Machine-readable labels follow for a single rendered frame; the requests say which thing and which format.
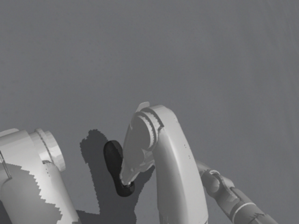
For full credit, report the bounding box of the right robot hand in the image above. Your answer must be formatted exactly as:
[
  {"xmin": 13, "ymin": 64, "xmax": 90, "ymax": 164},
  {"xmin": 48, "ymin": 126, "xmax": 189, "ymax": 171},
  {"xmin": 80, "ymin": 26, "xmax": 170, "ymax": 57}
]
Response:
[{"xmin": 195, "ymin": 159, "xmax": 211, "ymax": 178}]

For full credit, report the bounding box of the right robot arm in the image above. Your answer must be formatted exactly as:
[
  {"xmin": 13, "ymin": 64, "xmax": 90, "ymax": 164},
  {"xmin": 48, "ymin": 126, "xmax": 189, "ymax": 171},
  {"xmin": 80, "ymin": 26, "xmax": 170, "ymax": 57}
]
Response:
[{"xmin": 201, "ymin": 169, "xmax": 278, "ymax": 224}]

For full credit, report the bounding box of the right robot foot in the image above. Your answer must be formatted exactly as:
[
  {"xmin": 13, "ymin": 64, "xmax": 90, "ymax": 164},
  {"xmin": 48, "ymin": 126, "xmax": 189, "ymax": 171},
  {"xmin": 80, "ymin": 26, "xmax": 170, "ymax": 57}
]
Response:
[{"xmin": 103, "ymin": 140, "xmax": 135, "ymax": 197}]

